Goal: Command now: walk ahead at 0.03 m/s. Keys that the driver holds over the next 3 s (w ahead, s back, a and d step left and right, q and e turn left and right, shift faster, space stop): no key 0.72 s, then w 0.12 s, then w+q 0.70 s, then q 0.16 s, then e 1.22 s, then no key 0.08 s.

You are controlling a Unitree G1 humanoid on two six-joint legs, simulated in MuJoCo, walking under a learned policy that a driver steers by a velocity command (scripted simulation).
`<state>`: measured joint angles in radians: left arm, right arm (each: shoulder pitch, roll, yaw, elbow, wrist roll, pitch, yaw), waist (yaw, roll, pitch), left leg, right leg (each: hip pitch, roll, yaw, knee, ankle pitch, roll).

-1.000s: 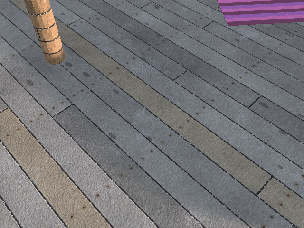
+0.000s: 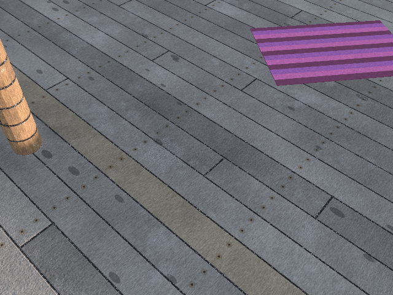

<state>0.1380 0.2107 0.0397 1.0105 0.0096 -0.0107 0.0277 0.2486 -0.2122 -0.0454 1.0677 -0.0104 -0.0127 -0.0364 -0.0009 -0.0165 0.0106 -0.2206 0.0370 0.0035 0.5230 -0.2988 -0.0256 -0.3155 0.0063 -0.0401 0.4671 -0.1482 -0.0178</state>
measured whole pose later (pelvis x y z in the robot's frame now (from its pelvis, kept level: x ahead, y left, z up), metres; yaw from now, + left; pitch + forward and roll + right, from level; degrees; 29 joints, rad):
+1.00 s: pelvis +0.08 -0.01 -0.01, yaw +2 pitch +0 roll -1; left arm 0.22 0.22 0.07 1.10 -0.02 -0.09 0.01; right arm 0.41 -0.22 -0.06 1.09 0.04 -0.04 -0.03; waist 0.00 0.05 0.00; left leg -0.18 0.04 -0.05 0.69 -0.47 0.00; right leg -0.27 0.00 -0.09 0.60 -0.32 -0.05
